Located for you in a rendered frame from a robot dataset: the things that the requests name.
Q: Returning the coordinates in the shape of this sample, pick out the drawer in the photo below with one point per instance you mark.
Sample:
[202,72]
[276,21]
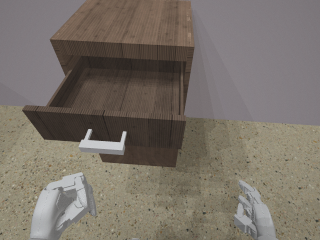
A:
[112,95]

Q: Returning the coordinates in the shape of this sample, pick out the robot right hand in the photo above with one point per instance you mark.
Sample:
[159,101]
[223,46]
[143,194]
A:
[258,221]

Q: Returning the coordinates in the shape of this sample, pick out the robot left hand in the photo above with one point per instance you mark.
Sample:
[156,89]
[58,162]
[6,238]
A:
[77,200]

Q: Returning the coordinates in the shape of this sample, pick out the handle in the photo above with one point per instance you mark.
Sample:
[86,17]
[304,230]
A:
[102,147]

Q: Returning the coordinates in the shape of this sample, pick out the cabinet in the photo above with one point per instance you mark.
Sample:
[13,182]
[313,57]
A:
[133,29]

